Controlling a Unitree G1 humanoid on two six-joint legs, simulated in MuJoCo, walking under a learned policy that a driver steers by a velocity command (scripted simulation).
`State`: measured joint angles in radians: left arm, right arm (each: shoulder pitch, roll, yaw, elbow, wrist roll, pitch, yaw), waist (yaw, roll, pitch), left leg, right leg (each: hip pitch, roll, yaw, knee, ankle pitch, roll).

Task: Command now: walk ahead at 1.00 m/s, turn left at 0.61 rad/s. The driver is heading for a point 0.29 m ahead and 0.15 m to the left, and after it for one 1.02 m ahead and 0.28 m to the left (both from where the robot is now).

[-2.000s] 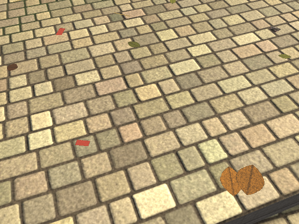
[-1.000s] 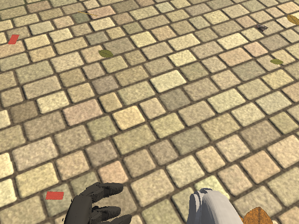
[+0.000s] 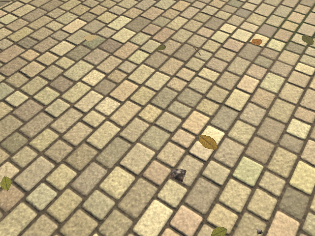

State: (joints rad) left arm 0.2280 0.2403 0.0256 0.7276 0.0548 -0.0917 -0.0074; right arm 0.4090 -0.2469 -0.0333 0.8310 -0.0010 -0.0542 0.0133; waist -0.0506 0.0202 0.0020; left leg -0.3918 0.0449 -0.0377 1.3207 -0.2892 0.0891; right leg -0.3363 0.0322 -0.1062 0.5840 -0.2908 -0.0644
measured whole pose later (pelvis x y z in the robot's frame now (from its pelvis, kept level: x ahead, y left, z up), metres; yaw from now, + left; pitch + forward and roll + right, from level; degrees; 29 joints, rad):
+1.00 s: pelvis +0.89 +0.26 +0.02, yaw +39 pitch +2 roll -2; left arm 0.50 0.28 0.04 0.89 0.01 -0.10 -0.02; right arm 0.08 -0.30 -0.01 0.67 -0.05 -0.06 0.04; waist 0.06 0.05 0.03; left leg -0.66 -0.01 -0.06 0.95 -0.20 0.06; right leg -0.07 0.06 -0.05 0.31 -0.26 -0.04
